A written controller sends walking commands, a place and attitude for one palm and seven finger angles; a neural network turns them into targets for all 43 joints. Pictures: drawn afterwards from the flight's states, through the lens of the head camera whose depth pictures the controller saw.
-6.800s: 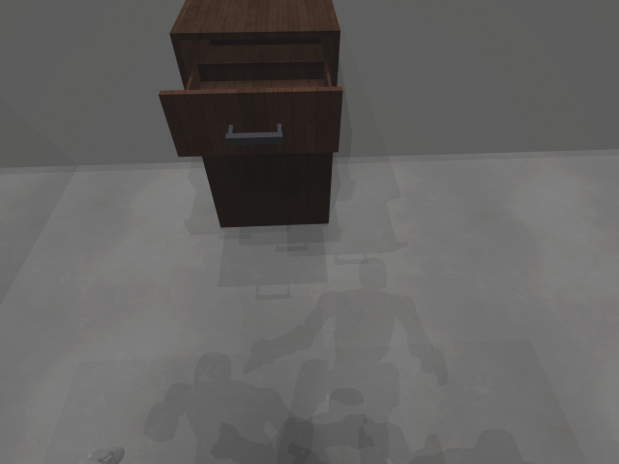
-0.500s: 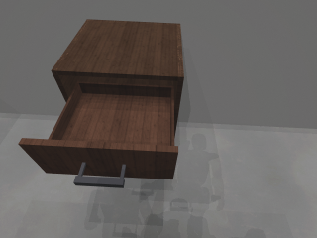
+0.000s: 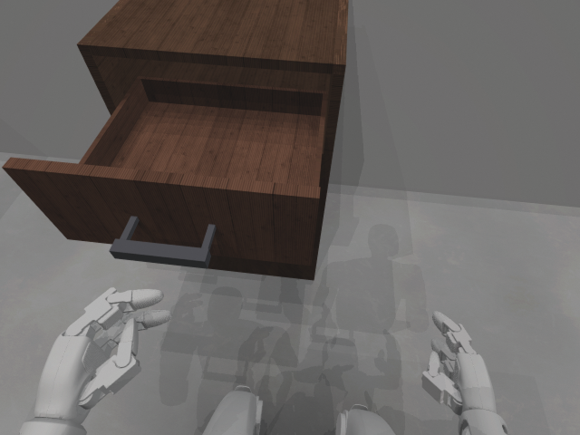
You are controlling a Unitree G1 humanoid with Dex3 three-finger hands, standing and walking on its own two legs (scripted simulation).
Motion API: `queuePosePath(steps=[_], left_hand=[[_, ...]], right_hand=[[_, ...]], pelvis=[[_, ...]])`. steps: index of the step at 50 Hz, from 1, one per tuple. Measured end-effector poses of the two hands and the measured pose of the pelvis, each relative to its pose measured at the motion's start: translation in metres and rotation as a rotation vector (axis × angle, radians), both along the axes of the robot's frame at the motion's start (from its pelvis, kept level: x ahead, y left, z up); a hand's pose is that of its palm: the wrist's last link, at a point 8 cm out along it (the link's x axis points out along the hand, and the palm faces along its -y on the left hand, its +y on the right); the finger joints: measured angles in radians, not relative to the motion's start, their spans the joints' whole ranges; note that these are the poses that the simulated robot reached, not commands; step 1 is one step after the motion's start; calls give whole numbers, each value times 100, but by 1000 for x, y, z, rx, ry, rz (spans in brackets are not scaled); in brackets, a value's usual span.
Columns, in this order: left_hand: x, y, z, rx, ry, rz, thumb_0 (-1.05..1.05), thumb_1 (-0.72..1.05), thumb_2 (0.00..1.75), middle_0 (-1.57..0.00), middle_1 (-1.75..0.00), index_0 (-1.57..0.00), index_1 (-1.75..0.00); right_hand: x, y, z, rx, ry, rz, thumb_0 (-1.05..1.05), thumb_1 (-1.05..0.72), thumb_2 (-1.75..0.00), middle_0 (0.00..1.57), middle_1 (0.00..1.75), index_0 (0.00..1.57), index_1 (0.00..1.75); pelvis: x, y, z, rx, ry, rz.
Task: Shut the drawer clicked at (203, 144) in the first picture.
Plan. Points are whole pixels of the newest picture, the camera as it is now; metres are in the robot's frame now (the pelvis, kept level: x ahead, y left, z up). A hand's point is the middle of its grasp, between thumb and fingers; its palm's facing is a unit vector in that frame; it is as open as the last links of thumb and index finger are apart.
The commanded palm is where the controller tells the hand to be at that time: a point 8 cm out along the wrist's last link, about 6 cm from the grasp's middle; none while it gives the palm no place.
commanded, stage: raise the hand and make a fist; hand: left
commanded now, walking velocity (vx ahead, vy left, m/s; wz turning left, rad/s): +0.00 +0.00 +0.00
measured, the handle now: (166, 240) +0.36 +0.23 +0.03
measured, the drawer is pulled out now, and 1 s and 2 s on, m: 0.29 0.29 0.29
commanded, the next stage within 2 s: bring the fist close to the handle in 1.34 s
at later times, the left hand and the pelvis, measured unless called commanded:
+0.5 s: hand (124, 352) +0.19 +0.20 +0.09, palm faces -0.01 -1.00 -0.04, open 3.2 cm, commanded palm +0.14 +0.25 +0.10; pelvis +0.03 +0.02 +0.02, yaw -1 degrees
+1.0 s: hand (126, 344) +0.19 +0.19 +0.12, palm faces +0.00 -1.00 -0.06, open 3.3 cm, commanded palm +0.14 +0.24 +0.13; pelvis +0.03 +0.03 +0.03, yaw -1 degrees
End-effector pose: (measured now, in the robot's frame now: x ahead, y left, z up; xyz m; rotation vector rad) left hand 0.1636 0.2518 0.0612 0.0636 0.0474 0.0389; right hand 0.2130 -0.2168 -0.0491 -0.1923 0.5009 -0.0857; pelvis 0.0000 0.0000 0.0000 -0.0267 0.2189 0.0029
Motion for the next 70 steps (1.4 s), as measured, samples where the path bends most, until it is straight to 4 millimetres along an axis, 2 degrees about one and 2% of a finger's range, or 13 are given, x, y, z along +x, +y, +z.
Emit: queuePosePath(steps=[6, 11, 15, 19, 24, 32, 37, 41, 50, 56, 63, 70], left_hand=[[16, -1, 11, 6, 49, -31, 2, 90, 90, -71, -85, -71, -85], [16, 8, 15, 11, 85, -12, 2, 90, 90, -80, -96, -81, -96], [11, 13, 19, 12, 82, -9, 2, 90, 90, -88, -104, -89, -105], [7, 10, 23, -1, 64, -27, 2, 90, 90, -96, -113, -97, -113], [6, 4, 29, -17, 39, -44, 2, 90, 90, -106, -124, -107, -124], [1, -2, 44, -22, 20, -35, 2, 90, 90, -122, -141, -123, -141], [-2, -8, 51, -25, 14, -38, 2, 90, 90, -131, -151, -132, -151], [-2, -10, 55, -17, 17, -39, 2, 90, 90, -136, -156, -136, -156], [5, -13, 67, -4, 11, -41, 2, 90, 90, -139, -159, -140, -159], [5, -13, 64, 3, 41, -36, 2, 90, 90, -139, -160, -140, -160], [4, -9, 64, 18, 34, -18, 2, 90, 90, -139, -160, -140, -160], [3, -10, 65, 14, 32, -22, 2, 90, 90, -139, -160, -140, -160]], right_hand=[[-25, -5, -9, 29, 103, -66, 1, -90, -90, 20, 30, 21, 30], [-40, -19, -10, 9, 165, -129, 1, -90, -90, 20, 30, 21, 30], [-41, -28, -5, -23, 174, -153, 1, -90, -90, 20, 30, 20, 30], [-33, -27, 4, -45, 142, -146, 1, -90, -90, 20, 30, 20, 30], [-13, -12, 16, -40, 77, -110, 1, -90, -90, 20, 30, 20, 30], [15, 28, 32, 17, -7, -22, 1, -90, -90, 20, 30, 20, 30], [21, 45, 36, 41, -21, 23, 1, -90, -90, 20, 30, 21, 30], [18, 49, 34, 48, -6, 30, 1, -90, -90, 20, 30, 21, 30], [1, 35, 29, 41, 47, -17, 1, -90, -90, 20, 30, 21, 30], [-6, 19, 28, 27, 67, -61, 1, -90, -90, 20, 30, 21, 30], [-3, 7, 28, 17, 64, -76, 1, -90, -90, 20, 30, 20, 30], [7, 6, 30, 28, 37, -68, 1, -90, -90, 20, 30, 20, 30]], pelvis=[[11, -4, 12, 2, 2, -5], [19, -1, 18, 8, 1, -12], [24, 4, 21, 7, 2, -14], [26, 11, 23, 1, -1, -12], [27, 19, 24, -5, -6, -11], [28, 29, 25, -14, -23, -5], [29, 33, 25, -17, -30, -2], [29, 34, 26, -19, -34, -2], [33, 32, 29, -16, -43, -6], [36, 28, 31, -10, -43, -11], [39, 22, 32, -8, -39, -10], [41, 17, 33, -5, -40, -7]])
